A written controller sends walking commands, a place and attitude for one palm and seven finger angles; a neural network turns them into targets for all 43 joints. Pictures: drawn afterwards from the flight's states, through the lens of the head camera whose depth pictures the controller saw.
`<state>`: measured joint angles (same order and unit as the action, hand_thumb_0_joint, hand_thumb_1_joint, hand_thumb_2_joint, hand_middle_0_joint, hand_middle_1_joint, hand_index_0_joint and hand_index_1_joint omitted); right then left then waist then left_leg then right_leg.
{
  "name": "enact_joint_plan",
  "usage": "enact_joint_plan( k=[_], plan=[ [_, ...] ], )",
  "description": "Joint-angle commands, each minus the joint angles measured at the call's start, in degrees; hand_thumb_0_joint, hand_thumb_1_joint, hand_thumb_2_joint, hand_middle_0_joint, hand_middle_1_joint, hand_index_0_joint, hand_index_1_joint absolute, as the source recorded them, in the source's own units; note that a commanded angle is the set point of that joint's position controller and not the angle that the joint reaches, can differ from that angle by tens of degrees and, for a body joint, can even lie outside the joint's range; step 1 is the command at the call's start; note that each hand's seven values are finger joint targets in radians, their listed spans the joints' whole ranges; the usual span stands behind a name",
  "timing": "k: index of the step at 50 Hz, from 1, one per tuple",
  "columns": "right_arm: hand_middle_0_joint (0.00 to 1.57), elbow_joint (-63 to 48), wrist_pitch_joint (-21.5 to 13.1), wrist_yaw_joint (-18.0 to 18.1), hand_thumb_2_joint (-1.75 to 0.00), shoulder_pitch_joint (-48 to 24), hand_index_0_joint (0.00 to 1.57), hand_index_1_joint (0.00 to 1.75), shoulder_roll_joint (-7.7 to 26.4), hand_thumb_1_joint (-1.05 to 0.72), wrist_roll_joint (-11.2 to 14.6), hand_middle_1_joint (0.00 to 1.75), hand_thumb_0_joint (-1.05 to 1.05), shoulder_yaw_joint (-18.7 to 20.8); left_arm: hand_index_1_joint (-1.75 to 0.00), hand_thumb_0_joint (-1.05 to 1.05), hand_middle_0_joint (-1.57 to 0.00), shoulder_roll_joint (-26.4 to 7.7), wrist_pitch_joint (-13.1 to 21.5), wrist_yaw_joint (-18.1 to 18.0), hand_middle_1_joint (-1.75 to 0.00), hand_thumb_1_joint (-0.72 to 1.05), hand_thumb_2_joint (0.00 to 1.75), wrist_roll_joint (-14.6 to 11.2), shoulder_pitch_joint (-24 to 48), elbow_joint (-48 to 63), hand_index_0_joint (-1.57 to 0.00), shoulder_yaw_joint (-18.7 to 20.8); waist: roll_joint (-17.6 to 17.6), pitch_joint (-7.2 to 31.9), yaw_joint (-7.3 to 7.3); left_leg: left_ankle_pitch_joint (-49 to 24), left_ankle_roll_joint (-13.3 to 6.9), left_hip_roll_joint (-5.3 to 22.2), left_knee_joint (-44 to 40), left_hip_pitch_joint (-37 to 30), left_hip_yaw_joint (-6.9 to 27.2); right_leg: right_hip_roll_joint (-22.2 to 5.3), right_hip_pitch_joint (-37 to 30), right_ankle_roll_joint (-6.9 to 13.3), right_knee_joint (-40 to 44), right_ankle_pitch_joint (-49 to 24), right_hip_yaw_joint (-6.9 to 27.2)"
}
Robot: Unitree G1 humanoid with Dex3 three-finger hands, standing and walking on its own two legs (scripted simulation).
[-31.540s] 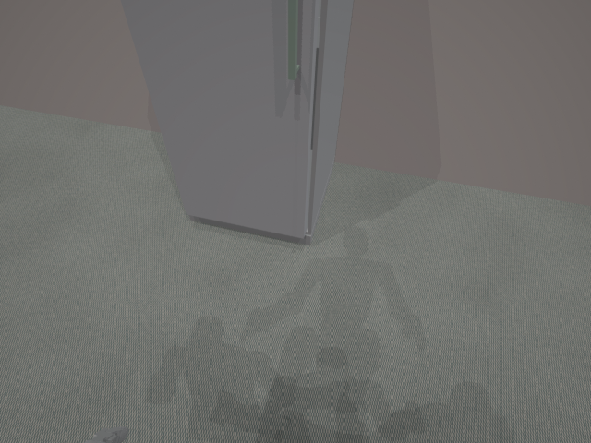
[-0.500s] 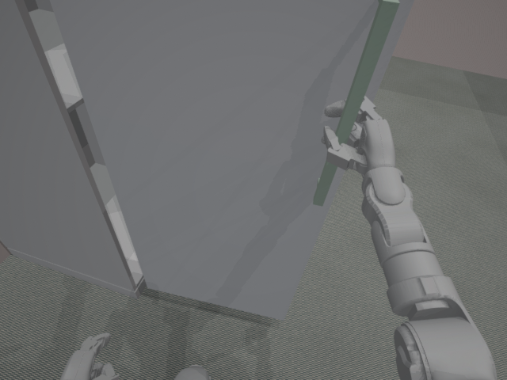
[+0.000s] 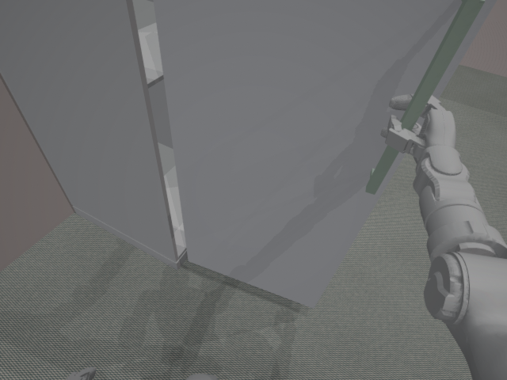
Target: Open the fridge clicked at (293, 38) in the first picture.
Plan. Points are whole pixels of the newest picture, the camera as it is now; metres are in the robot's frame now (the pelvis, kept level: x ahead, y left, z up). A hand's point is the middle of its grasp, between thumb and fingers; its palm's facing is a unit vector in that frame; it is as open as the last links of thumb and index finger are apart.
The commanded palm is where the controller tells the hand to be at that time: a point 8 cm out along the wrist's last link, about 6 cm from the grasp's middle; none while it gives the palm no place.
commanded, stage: stop walking and hold the door back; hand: right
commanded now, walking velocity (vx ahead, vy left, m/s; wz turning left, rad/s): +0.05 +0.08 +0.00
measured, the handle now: (409, 111) +0.52 -0.16 +0.21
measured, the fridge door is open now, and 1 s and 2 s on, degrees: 82 77 74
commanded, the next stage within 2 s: loosen the grip on the handle in 0.34 s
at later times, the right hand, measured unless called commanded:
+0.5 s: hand (398, 127) +0.49 -0.15 +0.20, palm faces +0.02 +1.00 -0.08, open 5.7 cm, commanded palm +0.46 -0.19 +0.18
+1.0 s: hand (391, 145) +0.52 -0.16 +0.14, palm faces +0.08 +0.98 -0.16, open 13.8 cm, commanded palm +0.47 -0.22 +0.15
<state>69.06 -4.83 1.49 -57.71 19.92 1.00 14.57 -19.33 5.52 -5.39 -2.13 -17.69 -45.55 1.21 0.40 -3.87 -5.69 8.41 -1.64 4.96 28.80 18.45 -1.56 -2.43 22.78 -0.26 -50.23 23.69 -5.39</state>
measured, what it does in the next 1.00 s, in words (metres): steps on the spot: right foot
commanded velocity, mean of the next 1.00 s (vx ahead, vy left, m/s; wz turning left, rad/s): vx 0.01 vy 0.02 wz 0.00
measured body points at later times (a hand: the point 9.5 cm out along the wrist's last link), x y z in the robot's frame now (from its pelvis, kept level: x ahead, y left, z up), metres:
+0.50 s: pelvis +0.00 -0.03 -0.02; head +0.00 -0.03 +0.43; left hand +0.06 +0.24 -0.13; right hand +0.48 -0.20 +0.20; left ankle +0.08 +0.11 -0.74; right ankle +0.05 -0.14 -0.74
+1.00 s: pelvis +0.04 -0.02 -0.01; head +0.08 -0.02 +0.44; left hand +0.12 +0.25 -0.11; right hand +0.51 -0.22 +0.15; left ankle +0.08 +0.11 -0.74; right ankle +0.05 -0.14 -0.74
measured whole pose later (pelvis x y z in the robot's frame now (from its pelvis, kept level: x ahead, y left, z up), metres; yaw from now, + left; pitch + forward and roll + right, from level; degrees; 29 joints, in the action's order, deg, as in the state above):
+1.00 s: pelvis +0.04 -0.02 -0.01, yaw +2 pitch +6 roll -1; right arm 51.9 -7.8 0.0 -47.4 19.4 -1.5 13.0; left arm -15.0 11.0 0.2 -1.3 -19.0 -39.1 -0.7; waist 1.8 1.9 -4.5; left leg 13.0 0.5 2.3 33.1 26.0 -0.9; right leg -2.1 22.4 -0.4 -32.5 15.9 -4.4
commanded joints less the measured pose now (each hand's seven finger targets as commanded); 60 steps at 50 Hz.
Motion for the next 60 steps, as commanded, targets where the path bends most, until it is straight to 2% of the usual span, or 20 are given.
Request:
enact_joint_plan(
  k=[1, 3, 5, 6, 11, 14, 15, 19, 21, 22, 23, 25, 29, 34, 41, 42, 47, 55, 56, 60],
  plan=[
    [0.45, -12.80, -5.25, 2.00, -0.90, -28.42, 0.45, 1.40, 21.50, -0.90, -0.09, 1.40, 0.00, 2.69, -0.30, 0.00, -0.20, -4.99, 3.24, -0.67, -0.30, 0.90, 0.90, 0.52, -0.15, 5.81, -0.20, 1.35, 12.20, 17.34, 4.55, 26.07, -2.74, 7.49, -10.21, -5.43, 5.10, 1.69, -10.54, 0.41, 15.50, -2.62, -4.60],
    [0.45, -12.82, -6.01, 1.05, -0.90, -29.15, 0.45, 1.40, 19.07, -0.90, 0.22, 1.40, 0.00, 0.97, -0.30, 0.00, -0.20, -6.25, 3.60, -0.71, -0.30, 0.90, 0.90, 0.28, -0.41, 5.83, -0.20, 1.91, 2.30, 14.95, 3.70, 28.29, -0.73, 3.73, -2.97, 1.72, 2.56, -0.35, -16.00, 1.64, 23.35, 0.16, -0.06],
    [0.45, -16.14, -6.39, 0.84, -0.90, -35.76, 0.45, 1.40, 15.50, -0.90, 1.33, 1.40, 0.00, -1.13, -0.30, 0.00, -0.20, -9.03, 3.15, -0.13, -0.30, 0.90, 0.90, 0.35, 0.37, 6.59, -0.20, 2.12, -14.97, 10.70, 4.32, 20.13, 2.47, -6.60, 20.05, 10.07, -2.48, -18.48, -12.53, 10.12, 40.55, 12.84, 29.31],
    [0.45, -18.55, -6.04, 1.12, -0.90, -40.99, 0.45, 1.40, 16.47, -0.90, 1.70, 1.40, 0.00, -0.65, -0.30, 0.00, -0.20, -7.40, 3.29, -0.12, -0.30, 0.90, 0.90, -0.24, 1.56, 7.34, -0.20, 1.57, -9.73, 9.59, 5.03, 16.11, 1.91, -3.74, 26.12, 12.05, 2.42, -21.03, -12.71, 13.00, 41.46, 0.39, 30.21],
    [0.45, -12.70, -3.87, 1.06, -0.90, -31.16, 0.45, 1.40, 17.29, -0.90, -0.33, 1.40, 0.00, -0.21, -0.30, 0.00, -0.20, -6.92, 2.41, -0.36, -0.30, 0.90, 0.90, -0.36, -0.37, 6.09, -0.20, 1.22, -9.70, 15.68, 6.31, 12.76, 2.12, -3.55, 0.93, -9.93, -0.31, -9.68, -4.28, 4.84, 22.99, -4.85, 8.66],
    [0.45, -11.54, -3.30, 0.90, -0.90, -31.56, 0.45, 1.40, 17.77, -0.90, -0.40, 1.40, 0.00, -0.36, -0.30, 0.00, -0.20, -6.14, 2.82, -0.51, -0.30, 0.90, 0.90, -0.31, -0.54, 6.60, -0.20, 2.22, 12.99, 16.21, 4.51, 10.71, -4.84, 11.39, -12.10, -15.72, 19.02, -0.80, 4.61, -0.68, 6.25, -1.38, 3.14],
    [0.45, -11.24, -2.80, 1.24, -0.90, -30.36, 0.45, 1.40, 18.53, -0.90, -1.08, 1.40, 0.00, 0.59, -0.30, 0.00, -0.20, -5.85, 3.07, -0.83, -0.30, 0.90, 0.90, -0.39, -0.10, 6.80, -0.20, 2.13, 11.45, 16.57, 5.42, 8.75, -6.41, 13.20, -12.61, -14.88, 19.85, -0.98, 4.84, -0.31, 2.32, 3.04, 4.93],
    [0.45, -10.60, -2.16, 0.86, -0.90, -32.56, 0.45, 1.40, 16.26, -0.90, 0.47, 1.40, 0.00, -1.02, -0.30, 0.00, -0.20, -5.63, 3.62, -1.39, -0.30, 0.90, 0.90, -0.48, -1.78, 3.64, -0.20, 0.89, 12.90, 16.72, 3.24, 13.27, -1.72, 5.42, -4.76, -3.44, 4.57, -1.69, -10.32, 0.55, 16.26, -9.05, 4.07],
    [0.45, -11.68, -3.64, 0.27, -0.90, -35.30, 0.45, 1.40, 11.96, -0.90, 1.12, 1.40, 0.00, -3.49, -0.30, 0.00, -0.20, -6.42, 3.85, -1.05, -0.30, 0.90, 0.90, -0.13, -0.46, 4.30, -0.20, 0.95, 0.06, 17.20, 3.82, 9.51, 2.17, -1.97, 4.58, -1.49, -0.48, -6.85, -12.38, 2.68, 24.62, -17.21, 11.36],
    [0.45, -20.55, -5.62, -0.88, -0.90, -56.58, 0.45, 1.40, 32.66, -0.90, -6.05, 1.40, 0.00, 8.27, -0.30, 0.00, -0.20, -5.34, 5.58, 0.38, -0.30, 0.90, 0.90, 1.72, -6.80, 8.21, -0.20, 6.26, 7.39, 19.57, 3.41, -0.19, 1.51, -2.27, -0.41, -13.72, 3.90, -5.36, -8.32, 4.01, 21.94, -18.50, 4.07],
    [0.45, -8.81, -1.02, -2.34, -0.84, -61.65, 0.45, 1.40, 42.23, -0.78, -6.02, 1.40, 0.00, 20.75, -0.30, 0.00, -0.20, -9.66, 8.84, 2.93, -0.30, 0.90, 0.90, 2.63, -2.54, 4.17, -0.20, 7.05, -2.04, 32.54, -0.02, -2.13, -2.29, -5.14, 0.40, -5.81, 2.28, 0.54, -2.21, 1.79, 22.68, -17.62, 2.29],
    [0.45, 2.43, 2.72, -3.19, -0.73, -31.61, 0.45, 1.40, 13.28, -0.54, -3.21, 1.40, 0.00, 3.80, -0.30, 0.00, -0.20, -5.64, 8.06, 3.51, -0.30, 0.90, 0.90, 0.95, -5.55, 7.22, -0.20, 2.35, 14.68, 18.95, -1.28, 4.71, -0.61, -4.31, -0.46, 3.42, -0.81, 0.92, 2.20, 1.30, 24.75, -5.89, 4.74],
    [0.45, -15.18, -6.58, 0.35, -0.49, -31.41, 0.45, 1.40, 13.73, -0.05, -5.19, 1.40, 0.00, 1.46, -0.30, 0.00, -0.20, -5.32, 9.51, 6.52, -0.30, 0.90, 0.90, 2.40, -1.40, 11.81, -0.20, 2.18, -8.20, 21.20, 1.70, 8.34, -2.08, -4.06, 0.86, 5.37, 0.28, 1.06, -6.02, 0.76, 26.50, 1.17, 5.45],
    [0.42, -20.38, -3.82, -1.76, -0.20, -21.88, 0.42, 1.37, 8.03, 0.55, -2.08, 1.37, 0.00, -3.23, -0.30, 0.00, -0.20, -6.45, 8.92, 6.62, -0.30, 0.90, 0.90, -0.01, -2.21, 15.02, -0.20, 2.34, 2.32, 21.88, 1.54, 12.30, -1.29, -3.65, -1.87, 2.36, 1.95, 0.72, -4.88, 1.70, 26.31, 2.95, 4.77],
    [0.33, -39.54, -3.79, 0.52, -0.20, -32.68, 0.33, 1.25, 10.51, 0.55, 0.26, 1.25, 0.00, -2.40, -0.30, 0.00, -0.20, -5.49, 11.17, 4.45, -0.30, 0.90, 0.90, -0.23, -0.71, 13.01, -0.20, 1.76, -7.33, 28.90, 1.50, 5.46, -1.13, -4.41, -0.85, 0.02, 1.94, 0.76, -13.42, 1.02, 25.21, -6.17, 5.69],
    [0.32, -13.67, -2.40, 1.05, -0.20, -19.58, 0.32, 1.23, 16.68, 0.55, -1.37, 1.23, 0.00, 4.84, -0.30, 0.00, -0.20, -6.46, 9.49, 3.78, -0.30, 0.90, 0.90, 0.52, -4.55, 8.68, -0.20, 1.63, 6.38, 14.75, 0.10, 6.66, -0.67, -4.61, -1.55, 2.56, 1.20, 0.95, -2.17, 1.64, 24.38, -4.37, 5.24],
    [0.25, -34.08, -8.21, -0.47, -0.20, -22.09, 0.25, 1.15, 12.84, 0.55, -2.80, 1.15, 0.00, -0.31, -0.30, 0.00, -0.20, -4.73, 8.07, 4.88, -0.30, 0.90, 0.90, 0.77, -2.65, 12.88, -0.20, 1.90, -6.77, 29.72, 2.61, -5.53, -1.16, -4.12, 1.91, -2.90, 1.54, 2.20, -10.23, 1.53, 21.42, -18.77, 3.43],
    [0.25, -41.44, -3.15, -4.99, -0.20, -7.59, 0.25, 1.15, 9.30, 0.55, 3.07, 1.15, 0.00, 1.00, -0.30, 0.00, -0.20, -4.47, 5.61, 4.75, -0.30, 0.90, 0.90, -0.25, -1.99, 14.47, -0.20, 2.48, 0.69, 30.76, 4.08, -21.72, 0.14, -4.70, 2.16, -9.61, 1.00, 1.62, -11.71, 2.14, 19.90, -35.14, 2.70],
    [0.25, -27.80, -2.16, -4.64, -0.20, -12.71, 0.25, 1.15, 14.39, 0.55, 1.26, 1.15, 0.00, 3.23, -0.30, 0.00, -0.20, -5.49, 4.50, 3.89, -0.30, 0.90, 0.90, -0.13, -4.19, 10.84, -0.20, 1.97, 5.29, 20.80, 0.07, -18.49, 0.64, -4.76, 1.28, -3.81, 0.76, 1.75, -6.52, 2.09, 19.41, -27.24, 2.52],
    [0.25, -31.02, -4.55, -6.06, -0.20, -10.94, 0.25, 1.15, 18.31, 0.55, 0.75, 1.15, 0.00, 6.64, -0.30, 0.00, -0.20, -4.63, 3.26, 3.67, -0.30, 0.90, 0.90, 0.01, -3.20, 13.34, -0.20, 1.76, 2.13, 25.25, 3.32, -18.34, 0.30, -3.94, 2.23, -8.73, 2.15, 3.34, -4.36, 2.59, 19.52, -23.24, 1.54]
  ],
)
